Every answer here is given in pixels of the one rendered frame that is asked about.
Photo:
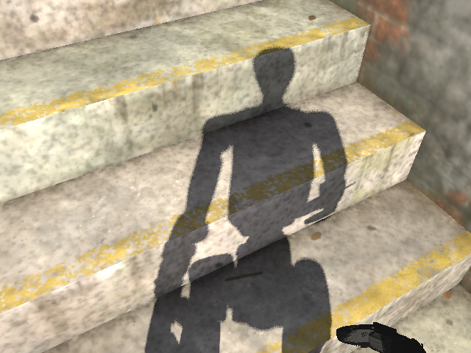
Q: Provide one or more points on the robot right hand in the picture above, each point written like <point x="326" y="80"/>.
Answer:
<point x="378" y="337"/>

